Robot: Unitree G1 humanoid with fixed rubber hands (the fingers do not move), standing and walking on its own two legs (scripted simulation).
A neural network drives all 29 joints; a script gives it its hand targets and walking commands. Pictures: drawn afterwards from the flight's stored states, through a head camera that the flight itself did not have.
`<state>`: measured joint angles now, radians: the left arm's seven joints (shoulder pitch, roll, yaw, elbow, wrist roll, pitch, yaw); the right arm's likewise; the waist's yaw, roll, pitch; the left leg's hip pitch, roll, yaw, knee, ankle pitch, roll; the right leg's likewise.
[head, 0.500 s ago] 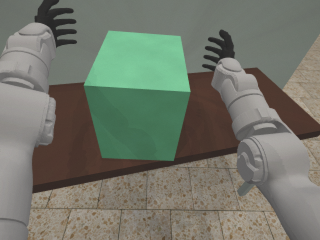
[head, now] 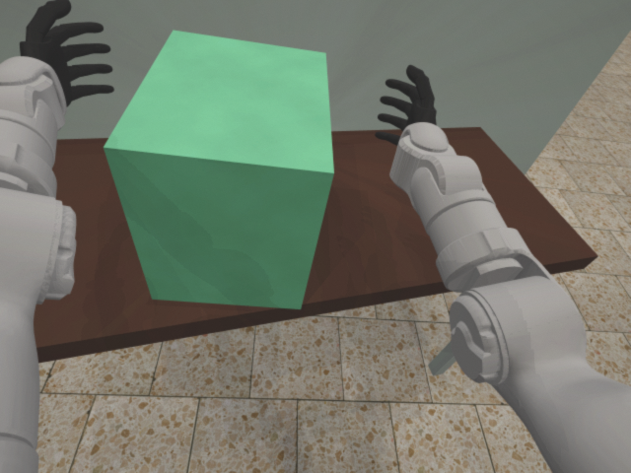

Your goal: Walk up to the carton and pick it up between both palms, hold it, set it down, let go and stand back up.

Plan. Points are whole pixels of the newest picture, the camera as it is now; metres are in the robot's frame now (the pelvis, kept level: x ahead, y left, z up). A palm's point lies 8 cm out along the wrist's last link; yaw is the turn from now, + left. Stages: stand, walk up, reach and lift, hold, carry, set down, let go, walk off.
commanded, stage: set down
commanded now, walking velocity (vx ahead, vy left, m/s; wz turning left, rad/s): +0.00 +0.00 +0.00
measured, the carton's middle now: (239, 175) +0.53 +0.01 +0.08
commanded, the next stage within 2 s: none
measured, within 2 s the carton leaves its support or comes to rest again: neither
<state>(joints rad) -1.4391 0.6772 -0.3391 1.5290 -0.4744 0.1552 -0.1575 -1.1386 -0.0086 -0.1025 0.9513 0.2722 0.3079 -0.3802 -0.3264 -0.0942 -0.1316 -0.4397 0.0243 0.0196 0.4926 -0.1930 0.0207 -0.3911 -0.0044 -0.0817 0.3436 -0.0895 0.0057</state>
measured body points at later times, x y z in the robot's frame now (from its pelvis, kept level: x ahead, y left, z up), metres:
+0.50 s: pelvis +0.01 +0.00 +0.01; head +0.03 +0.05 +0.45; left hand +0.51 +0.22 +0.23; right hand +0.39 -0.19 +0.20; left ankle +0.03 +0.10 -0.74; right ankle +0.04 -0.13 -0.74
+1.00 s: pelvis +0.01 +0.03 +0.00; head +0.01 +0.06 +0.45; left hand +0.43 +0.26 +0.16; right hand +0.34 -0.17 +0.15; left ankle +0.03 +0.10 -0.74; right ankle +0.04 -0.13 -0.74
